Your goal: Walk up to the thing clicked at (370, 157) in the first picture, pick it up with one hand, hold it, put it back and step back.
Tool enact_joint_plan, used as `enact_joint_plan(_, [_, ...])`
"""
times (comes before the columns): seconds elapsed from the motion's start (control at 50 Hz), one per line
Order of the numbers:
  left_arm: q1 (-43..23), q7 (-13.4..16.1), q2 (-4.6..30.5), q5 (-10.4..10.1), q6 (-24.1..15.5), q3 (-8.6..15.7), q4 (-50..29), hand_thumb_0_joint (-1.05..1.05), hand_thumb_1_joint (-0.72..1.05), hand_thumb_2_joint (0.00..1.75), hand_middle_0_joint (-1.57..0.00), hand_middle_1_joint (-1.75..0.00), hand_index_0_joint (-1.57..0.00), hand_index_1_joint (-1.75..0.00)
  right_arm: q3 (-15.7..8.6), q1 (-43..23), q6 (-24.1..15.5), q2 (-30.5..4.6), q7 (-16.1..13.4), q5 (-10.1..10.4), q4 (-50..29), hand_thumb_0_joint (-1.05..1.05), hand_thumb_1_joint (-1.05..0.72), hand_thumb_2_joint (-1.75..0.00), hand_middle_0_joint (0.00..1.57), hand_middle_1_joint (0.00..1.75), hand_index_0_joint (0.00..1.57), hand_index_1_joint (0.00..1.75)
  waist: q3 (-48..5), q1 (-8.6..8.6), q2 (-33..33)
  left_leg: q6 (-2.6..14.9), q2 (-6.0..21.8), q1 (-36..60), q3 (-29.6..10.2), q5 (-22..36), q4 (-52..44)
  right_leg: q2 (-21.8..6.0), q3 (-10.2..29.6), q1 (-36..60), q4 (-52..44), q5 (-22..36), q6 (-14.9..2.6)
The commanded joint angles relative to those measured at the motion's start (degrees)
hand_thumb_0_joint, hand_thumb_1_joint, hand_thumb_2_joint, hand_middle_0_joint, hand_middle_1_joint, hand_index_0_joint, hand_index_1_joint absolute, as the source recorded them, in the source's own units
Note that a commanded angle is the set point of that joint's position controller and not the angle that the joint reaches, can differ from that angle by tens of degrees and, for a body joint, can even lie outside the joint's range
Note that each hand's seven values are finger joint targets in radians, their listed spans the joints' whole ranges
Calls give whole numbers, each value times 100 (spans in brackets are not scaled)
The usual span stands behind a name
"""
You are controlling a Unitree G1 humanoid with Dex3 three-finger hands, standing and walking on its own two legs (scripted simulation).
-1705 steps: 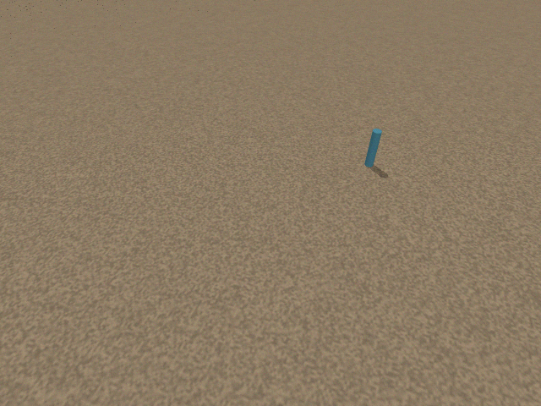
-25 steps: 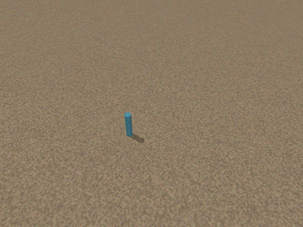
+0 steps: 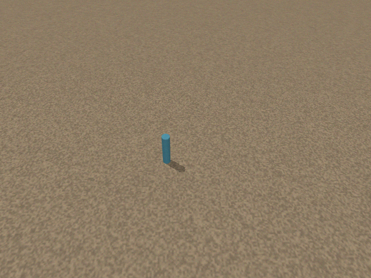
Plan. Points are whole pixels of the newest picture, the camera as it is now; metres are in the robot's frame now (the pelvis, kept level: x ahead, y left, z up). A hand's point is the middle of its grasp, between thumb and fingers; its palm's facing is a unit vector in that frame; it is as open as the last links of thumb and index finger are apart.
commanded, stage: step back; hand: left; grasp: from the side
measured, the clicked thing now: (166, 149) +1.04 +0.16 -0.64
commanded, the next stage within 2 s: stand in 0.18 s
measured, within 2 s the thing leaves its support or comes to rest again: neither
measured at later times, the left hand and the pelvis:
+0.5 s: hand out of the picture +0.11 +0.23 -0.13, palm faces -0.02 -0.94 -0.34, open 7.4 cm; pelvis +0.01 -0.01 +0.02, yaw +0 degrees
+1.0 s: hand out of the picture +0.08 +0.24 -0.14, palm faces -0.04 -0.94 -0.33, open 7.4 cm; pelvis +0.00 -0.01 +0.02, yaw -1 degrees
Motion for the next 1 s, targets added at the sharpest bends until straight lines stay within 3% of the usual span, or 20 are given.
enact_joint_plan(0.0, [37,85,1080,-18,-190,193,-209,0,90,90,-20,-30,-20,-30,-257,-582,-141,-1436,-129,39,-377,0,-90,-90,20,30,20,30,-518,39,892,328,822,-17,-910,1068,-1129,-143,286,453,-593,1168,-145])
enact_joint_plan(0.06, [-243,81,1072,-20,-189,161,-170,0,90,90,-20,-30,-20,-30,-217,-568,-145,-1353,-127,58,-229,0,-90,-90,20,30,20,30,-682,-53,783,284,787,227,-832,1223,-1318,-232,340,528,-630,1403,-131])
enact_joint_plan(0.12, [-279,103,1091,-12,-215,143,-76,0,90,90,-20,-30,-20,-30,-205,-696,-161,-1345,-130,90,-143,0,-90,-90,20,30,20,30,-994,-39,588,281,794,739,-641,2425,-1057,-313,323,642,-775,2018,-85])
enact_joint_plan(0.16, [-331,84,943,-33,-217,25,59,0,90,90,-20,-30,-20,-30,-170,-525,-174,-1338,-107,143,-46,0,-90,-90,20,30,20,30,-1144,-159,534,234,737,1049,-597,2356,-1158,-396,385,768,-1021,2184,-77])
enact_joint_plan(0.2, [-442,75,1002,-22,-237,10,77,0,90,90,-20,-30,-20,-30,-167,-591,-195,-1312,-95,150,27,0,-90,-90,20,30,20,30,-1191,-187,386,187,734,1279,-525,2670,-1166,-447,390,768,-1087,2566,-88])
enact_joint_plan(0.24, [-538,76,979,-3,-240,-30,126,0,90,90,-20,-30,-20,-30,-146,-758,-176,-1235,-79,161,78,0,-90,-90,20,30,20,30,-935,-181,263,152,717,1290,-501,2439,-1274,-445,360,639,-1316,2409,-59])
enact_joint_plan(0.28, [-588,88,997,1,-257,-47,168,0,90,90,-20,-30,-20,-30,-150,-776,-155,-1254,-68,161,118,0,-90,-90,20,30,20,30,-945,-199,67,143,700,1311,-441,2487,-1290,-514,380,809,-1419,2742,-45])
enact_joint_plan(0.38, [-708,94,1006,-4,-277,-47,262,0,90,90,-20,-30,-20,-30,-117,-861,-108,-1224,-29,140,202,0,-90,-90,20,30,20,30,-669,-201,5,104,657,1203,-413,1833,-1646,-526,424,797,-1779,2109,18])
enact_joint_plan(0.42, [-752,99,1046,5,-282,-29,290,0,90,90,-20,-30,-20,-30,-118,-856,-108,-1206,-27,139,222,0,-90,-90,20,30,20,30,-727,-220,-13,84,668,1292,-381,1904,-1685,-549,428,848,-1805,2205,-7])
enact_joint_plan(0.54, [-780,86,1063,34,-275,-19,331,0,90,90,-20,-30,-20,-30,-109,-869,-91,-1217,-7,119,307,0,-90,-90,20,30,20,30,-434,-209,141,12,611,1059,-384,926,-1914,-524,495,635,-2145,1113,-3])
enact_joint_plan(0.64, [-773,78,1044,33,-300,-24,313,0,90,90,-20,-30,-20,-30,-103,-732,-120,-1231,1,107,380,0,-90,-90,20,30,20,30,-624,-219,136,-1,670,1140,-389,1238,-1914,-537,488,788,-2077,1504,-19])
enact_joint_plan(0.84, [-655,47,1032,23,-224,-30,366,0,90,90,-20,-30,-20,-30,-87,-530,-98,-1321,-21,89,464,0,-90,-90,20,30,20,30,-350,-212,273,27,650,832,-455,463,-2090,-462,490,565,-2167,657,-17])
enact_joint_plan(0.94, [-588,37,1011,17,-228,-51,329,0,90,90,-20,-30,-20,-30,-78,-522,-130,-1313,-28,104,462,0,-90,-90,20,30,20,30,-593,-195,236,29,711,1072,-469,1137,-2014,-480,476,669,-2020,1252,-39])
enact_joint_plan(0.98, [-559,38,1003,5,-222,-52,343,0,90,90,-20,-30,-20,-30,-72,-503,-136,-1326,-37,101,472,0,-90,-90,20,30,20,30,-569,-197,315,34,689,1032,-448,1081,-2032,-471,464,689,-2009,1244,-35])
